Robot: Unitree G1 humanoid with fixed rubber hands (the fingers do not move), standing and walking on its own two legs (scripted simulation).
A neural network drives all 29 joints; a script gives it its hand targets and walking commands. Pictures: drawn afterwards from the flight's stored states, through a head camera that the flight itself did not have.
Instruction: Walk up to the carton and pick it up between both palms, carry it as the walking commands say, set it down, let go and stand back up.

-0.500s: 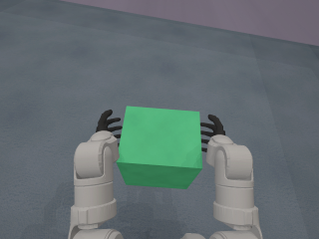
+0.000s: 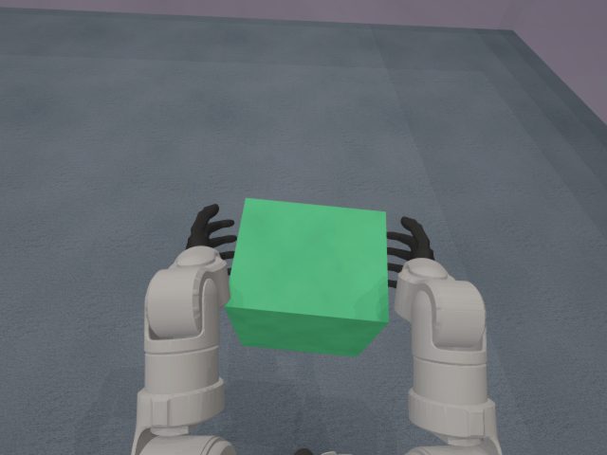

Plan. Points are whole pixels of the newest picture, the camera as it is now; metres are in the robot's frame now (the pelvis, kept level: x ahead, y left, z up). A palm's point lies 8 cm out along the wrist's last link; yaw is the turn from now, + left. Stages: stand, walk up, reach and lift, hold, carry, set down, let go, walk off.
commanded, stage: carry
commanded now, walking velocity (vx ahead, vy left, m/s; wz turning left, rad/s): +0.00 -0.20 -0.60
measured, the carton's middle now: (306, 285) +0.34 -0.01 +0.02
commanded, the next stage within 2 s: none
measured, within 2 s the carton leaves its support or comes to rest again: neither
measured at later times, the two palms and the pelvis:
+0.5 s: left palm (430, 288) +0.29 -0.15 +0.08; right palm out of the picture +0.19 -0.39 +0.06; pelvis -0.04 -0.16 -0.01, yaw -19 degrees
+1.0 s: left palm out of the picture +0.21 -0.38 +0.11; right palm out of the picture +0.05 -0.58 +0.11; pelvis -0.11 -0.31 -0.01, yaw -38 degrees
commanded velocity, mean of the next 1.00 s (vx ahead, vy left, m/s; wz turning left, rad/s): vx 0.00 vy -0.20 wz -0.60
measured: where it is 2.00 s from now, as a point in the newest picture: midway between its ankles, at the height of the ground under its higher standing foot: outside the picture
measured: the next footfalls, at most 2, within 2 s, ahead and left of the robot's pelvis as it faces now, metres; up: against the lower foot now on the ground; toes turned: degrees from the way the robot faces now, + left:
right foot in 0.36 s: +0.07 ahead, -0.31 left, +0.00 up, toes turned -15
left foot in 0.66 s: -0.01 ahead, -0.11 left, +0.00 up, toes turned -16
